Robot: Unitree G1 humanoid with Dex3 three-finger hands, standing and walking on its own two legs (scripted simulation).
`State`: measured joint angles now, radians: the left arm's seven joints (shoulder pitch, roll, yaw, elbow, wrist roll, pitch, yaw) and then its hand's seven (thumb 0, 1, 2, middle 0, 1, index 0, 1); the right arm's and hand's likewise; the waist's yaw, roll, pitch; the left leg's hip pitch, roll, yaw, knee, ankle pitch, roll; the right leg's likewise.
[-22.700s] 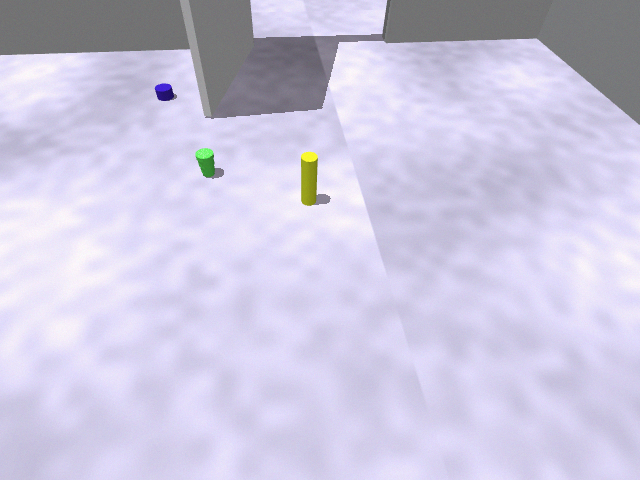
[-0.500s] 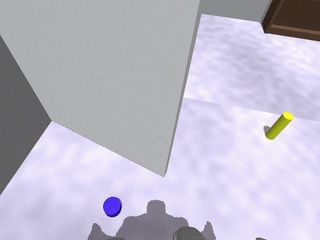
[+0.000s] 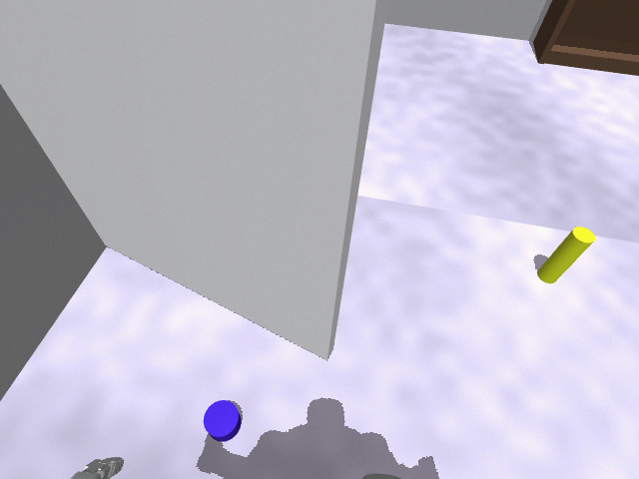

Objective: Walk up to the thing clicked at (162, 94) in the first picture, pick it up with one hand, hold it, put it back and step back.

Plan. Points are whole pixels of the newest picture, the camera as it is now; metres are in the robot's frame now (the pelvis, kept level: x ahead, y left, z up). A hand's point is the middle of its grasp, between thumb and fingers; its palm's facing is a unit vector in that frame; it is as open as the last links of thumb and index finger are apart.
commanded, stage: walk up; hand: left
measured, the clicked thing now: (222, 420) +0.36 +0.25 -0.73
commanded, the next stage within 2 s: none
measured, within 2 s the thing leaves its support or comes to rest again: neither
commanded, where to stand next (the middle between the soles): +0.03 -0.01 m, yaw +1 degrees
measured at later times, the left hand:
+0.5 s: hand out of the picture +0.06 +0.27 -0.15, palm faces +0.00 -0.92 -0.38, open 7.4 cm
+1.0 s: hand out of the picture +0.04 +0.29 -0.14, palm faces -0.11 -0.93 -0.34, open 7.4 cm
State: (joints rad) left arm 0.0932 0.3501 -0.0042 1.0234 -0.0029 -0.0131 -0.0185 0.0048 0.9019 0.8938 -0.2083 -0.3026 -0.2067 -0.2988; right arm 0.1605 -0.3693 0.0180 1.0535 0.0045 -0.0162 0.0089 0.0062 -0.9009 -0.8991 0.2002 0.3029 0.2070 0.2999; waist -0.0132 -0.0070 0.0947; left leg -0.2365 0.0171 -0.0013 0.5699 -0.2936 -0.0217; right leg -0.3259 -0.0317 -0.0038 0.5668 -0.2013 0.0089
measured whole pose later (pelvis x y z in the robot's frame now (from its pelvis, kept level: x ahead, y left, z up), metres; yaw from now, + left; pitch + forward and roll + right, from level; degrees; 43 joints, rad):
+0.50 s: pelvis -0.04 +0.00 +0.00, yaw +1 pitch -2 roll +1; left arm 0.03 0.40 0.04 1.05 0.01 0.04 -0.02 0.00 0.90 0.89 -0.21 -0.30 -0.20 -0.30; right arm 0.04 -0.41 -0.03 1.06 0.01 0.04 0.01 0.00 -0.90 -0.90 0.20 0.30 0.21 0.30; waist 0.00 -0.01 0.15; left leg -0.32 0.01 -0.02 0.59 -0.24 -0.01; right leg -0.39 -0.04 -0.02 0.55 -0.14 0.00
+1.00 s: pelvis -0.03 +0.02 +0.02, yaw -1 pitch -2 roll -1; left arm 0.24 0.43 0.06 1.02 0.02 0.01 -0.06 0.01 0.90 0.89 -0.21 -0.30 -0.20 -0.30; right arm 0.36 -0.37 -0.07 0.99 -0.04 -0.06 0.03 0.01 -0.90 -0.90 0.20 0.30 0.21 0.30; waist -0.06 -0.04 0.06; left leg -0.07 0.03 0.05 0.38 -0.29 0.02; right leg -0.40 0.00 0.08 0.74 -0.32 0.01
